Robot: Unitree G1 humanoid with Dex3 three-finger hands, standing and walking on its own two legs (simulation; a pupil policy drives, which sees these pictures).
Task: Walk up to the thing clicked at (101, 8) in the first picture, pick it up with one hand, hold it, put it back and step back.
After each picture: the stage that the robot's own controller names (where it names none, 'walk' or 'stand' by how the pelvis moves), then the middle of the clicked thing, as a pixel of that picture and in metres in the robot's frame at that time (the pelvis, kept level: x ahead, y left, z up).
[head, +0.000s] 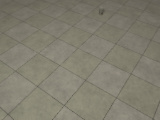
stand; (101, 11) +2.22 -0.30 -0.72
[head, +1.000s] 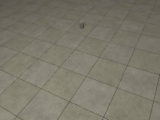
walk; (81, 24) +2.09 +0.12 -0.69
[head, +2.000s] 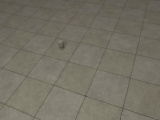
walk; (61, 44) +1.43 +0.36 -0.71
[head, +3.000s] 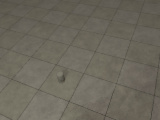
walk; (60, 77) +0.93 +0.29 -0.72
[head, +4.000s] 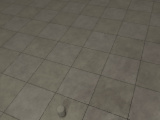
walk; (61, 111) +0.58 +0.25 -0.71
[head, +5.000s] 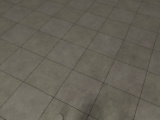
stand; out of the picture +0.46 +0.18 -0.70
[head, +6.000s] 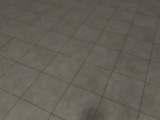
stand; out of the picture +0.39 +0.19 -0.72
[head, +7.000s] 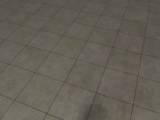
stand; out of the picture +0.39 +0.23 -0.73
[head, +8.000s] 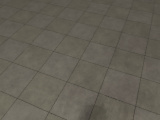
stand; out of the picture +0.39 +0.22 -0.73
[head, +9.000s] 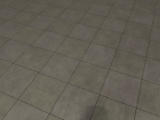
stand; out of the picture +0.39 +0.22 -0.73
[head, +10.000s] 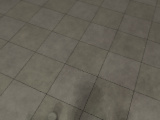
go down; (52, 118) +0.42 +0.20 -0.70
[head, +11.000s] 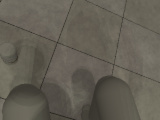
go down; (8, 54) +0.49 +0.24 -0.29
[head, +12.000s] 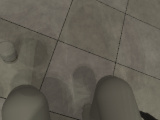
close in; (8, 53) +0.48 +0.24 -0.29
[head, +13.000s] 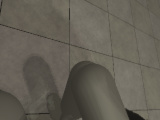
close in; out of the picture +0.46 +0.28 -0.23
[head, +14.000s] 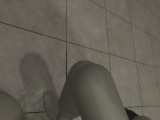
close; out of the picture +0.45 +0.29 -0.24
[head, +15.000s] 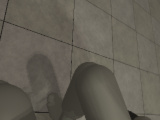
lift; out of the picture +0.43 +0.25 -0.24
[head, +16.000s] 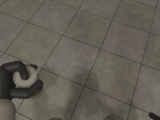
lift; (30, 83) +0.35 +0.18 -0.01
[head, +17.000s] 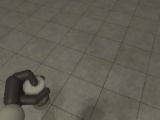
hold; (37, 93) +0.33 +0.17 +0.02
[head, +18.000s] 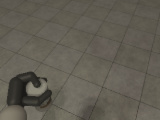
hold; (40, 95) +0.33 +0.16 +0.00
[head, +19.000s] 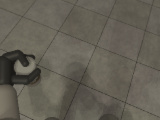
crouch; (29, 72) +0.40 +0.19 -0.07
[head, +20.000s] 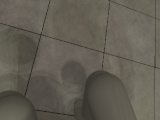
lower; out of the picture +0.50 +0.27 -0.14
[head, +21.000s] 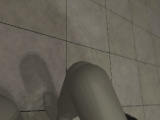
lower; out of the picture +0.45 +0.29 -0.24
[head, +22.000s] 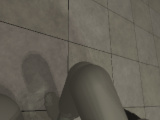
lower; out of the picture +0.45 +0.29 -0.24
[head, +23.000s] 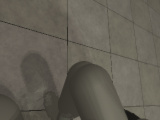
lower; out of the picture +0.45 +0.29 -0.24
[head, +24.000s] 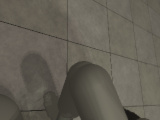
lower; out of the picture +0.45 +0.30 -0.24
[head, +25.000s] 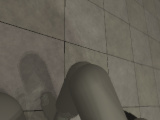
open; out of the picture +0.45 +0.28 -0.25
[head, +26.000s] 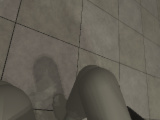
stand; out of the picture +0.45 +0.26 -0.25
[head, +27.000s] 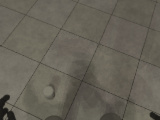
stand; (49, 93) +0.44 +0.19 -0.54
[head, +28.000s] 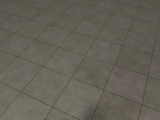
stand; out of the picture +0.41 +0.17 -0.66
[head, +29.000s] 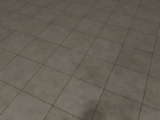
stand; out of the picture +0.40 +0.17 -0.67
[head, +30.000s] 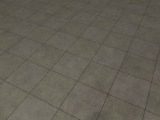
stand; out of the picture +0.43 +0.16 -0.72
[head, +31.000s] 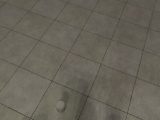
walk; (60, 106) +0.45 +0.13 -0.71
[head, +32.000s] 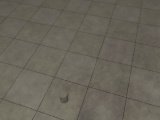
walk; (63, 97) +0.61 +0.21 -0.70
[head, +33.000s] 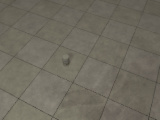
walk; (65, 60) +0.97 +0.17 -0.69
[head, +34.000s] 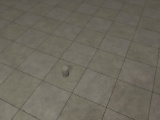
stand; (65, 71) +1.01 +0.19 -0.72
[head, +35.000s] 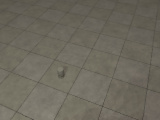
stand; (60, 72) +1.01 +0.22 -0.73
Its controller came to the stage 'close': yes
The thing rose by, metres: 0.71
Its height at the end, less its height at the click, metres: +0.00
